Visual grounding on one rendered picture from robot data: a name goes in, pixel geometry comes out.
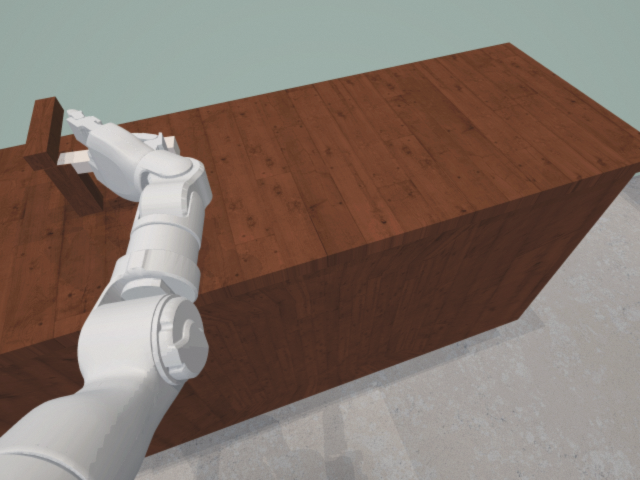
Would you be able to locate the counter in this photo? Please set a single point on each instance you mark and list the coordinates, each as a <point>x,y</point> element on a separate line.
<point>355,224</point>

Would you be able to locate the left robot upper arm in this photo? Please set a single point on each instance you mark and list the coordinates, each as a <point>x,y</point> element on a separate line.
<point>135,357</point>

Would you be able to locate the tap lever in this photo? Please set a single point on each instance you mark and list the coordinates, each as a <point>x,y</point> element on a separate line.
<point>79,159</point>

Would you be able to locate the robot left forearm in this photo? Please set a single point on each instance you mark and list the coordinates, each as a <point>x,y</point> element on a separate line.
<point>166,235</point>

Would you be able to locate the left robot hand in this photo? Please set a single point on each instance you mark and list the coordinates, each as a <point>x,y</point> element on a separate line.
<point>113,151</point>

